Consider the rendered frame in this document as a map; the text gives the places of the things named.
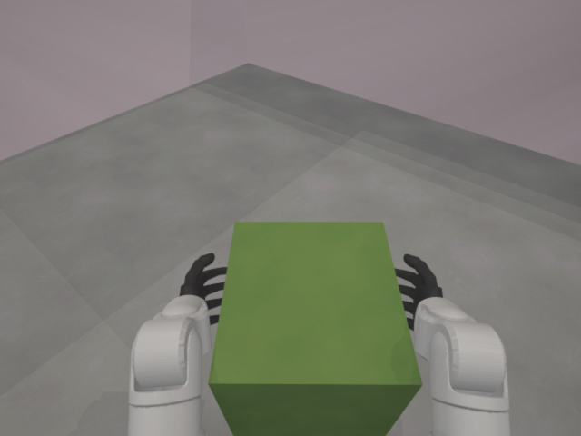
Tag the left robot forearm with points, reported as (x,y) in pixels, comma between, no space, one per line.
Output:
(165,384)

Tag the right robot forearm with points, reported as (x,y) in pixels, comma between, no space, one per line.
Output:
(468,371)

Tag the left robot hand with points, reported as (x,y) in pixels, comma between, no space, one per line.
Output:
(196,278)

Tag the carton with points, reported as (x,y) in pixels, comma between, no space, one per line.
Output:
(312,337)

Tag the right robot hand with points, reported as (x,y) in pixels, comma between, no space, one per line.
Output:
(425,282)

